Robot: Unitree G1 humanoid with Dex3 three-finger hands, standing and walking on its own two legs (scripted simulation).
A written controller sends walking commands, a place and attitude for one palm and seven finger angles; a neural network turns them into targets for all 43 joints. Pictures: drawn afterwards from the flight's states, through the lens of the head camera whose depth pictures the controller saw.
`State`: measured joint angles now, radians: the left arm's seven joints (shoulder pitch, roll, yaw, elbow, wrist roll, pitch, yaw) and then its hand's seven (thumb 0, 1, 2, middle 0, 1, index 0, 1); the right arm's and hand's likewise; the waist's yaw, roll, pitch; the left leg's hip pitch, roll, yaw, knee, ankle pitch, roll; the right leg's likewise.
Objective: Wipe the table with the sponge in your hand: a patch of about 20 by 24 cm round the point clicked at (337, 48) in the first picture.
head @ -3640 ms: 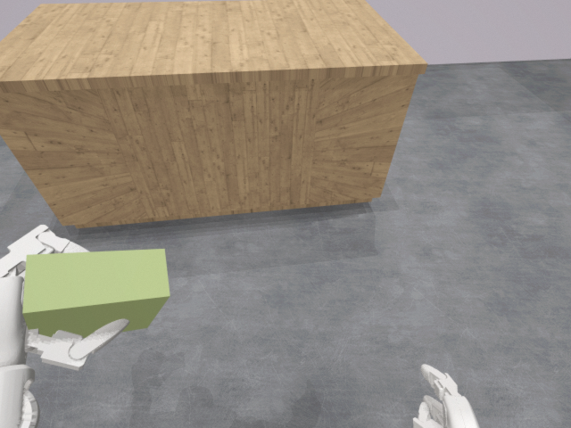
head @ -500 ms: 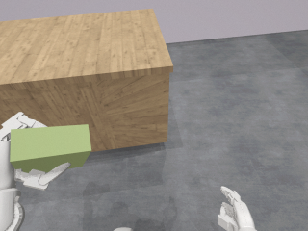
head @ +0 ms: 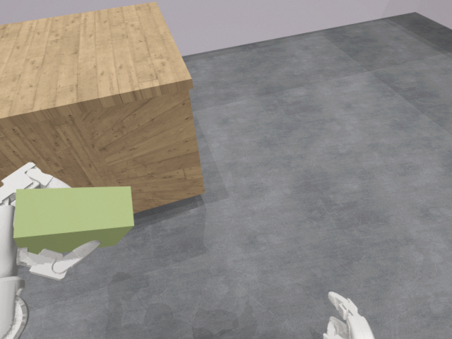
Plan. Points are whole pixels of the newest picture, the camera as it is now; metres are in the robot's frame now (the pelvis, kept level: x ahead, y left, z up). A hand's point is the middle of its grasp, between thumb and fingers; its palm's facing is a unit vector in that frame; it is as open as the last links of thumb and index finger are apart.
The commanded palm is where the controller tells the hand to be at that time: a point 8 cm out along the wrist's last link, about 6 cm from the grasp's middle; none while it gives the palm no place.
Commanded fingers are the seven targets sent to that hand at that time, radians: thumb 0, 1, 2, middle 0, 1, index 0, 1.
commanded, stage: take the last steps up to it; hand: left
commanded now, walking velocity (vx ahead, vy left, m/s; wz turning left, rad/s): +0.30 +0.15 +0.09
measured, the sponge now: (91, 221) +0.24 +0.20 +0.15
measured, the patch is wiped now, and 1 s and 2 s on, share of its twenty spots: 0.00 0.00 0.00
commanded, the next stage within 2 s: none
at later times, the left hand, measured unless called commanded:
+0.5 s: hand (13, 259) +0.17 +0.25 +0.18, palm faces +0.42 -0.79 -0.44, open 9.6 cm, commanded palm +0.11 +0.29 +0.19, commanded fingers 0.00 0.10 1.30 -1.20 -1.60 -1.20 -1.60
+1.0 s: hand (35, 202) +0.25 +0.26 +0.19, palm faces +0.38 -0.77 -0.52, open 9.6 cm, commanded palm +0.19 +0.30 +0.19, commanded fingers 0.00 0.10 1.30 -1.20 -1.60 -1.20 -1.60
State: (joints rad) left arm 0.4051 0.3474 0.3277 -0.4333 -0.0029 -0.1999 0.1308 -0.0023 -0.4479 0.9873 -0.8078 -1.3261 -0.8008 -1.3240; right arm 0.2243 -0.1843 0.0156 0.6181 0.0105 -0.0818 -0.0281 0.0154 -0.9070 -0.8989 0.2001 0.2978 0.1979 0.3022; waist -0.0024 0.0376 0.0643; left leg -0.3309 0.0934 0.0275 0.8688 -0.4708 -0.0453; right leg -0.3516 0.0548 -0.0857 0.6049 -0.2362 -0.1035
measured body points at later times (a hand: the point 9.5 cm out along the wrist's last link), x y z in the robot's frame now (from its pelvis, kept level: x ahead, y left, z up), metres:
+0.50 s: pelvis -0.03 +0.01 +0.01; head -0.03 +0.00 +0.46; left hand +0.14 +0.29 +0.21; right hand +0.14 -0.24 -0.07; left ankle -0.05 +0.14 -0.72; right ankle +0.03 -0.06 -0.69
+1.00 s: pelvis +0.04 +0.02 +0.02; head +0.09 +0.01 +0.47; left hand +0.22 +0.30 +0.22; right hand +0.20 -0.23 -0.08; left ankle +0.09 +0.18 -0.69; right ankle +0.02 -0.08 -0.72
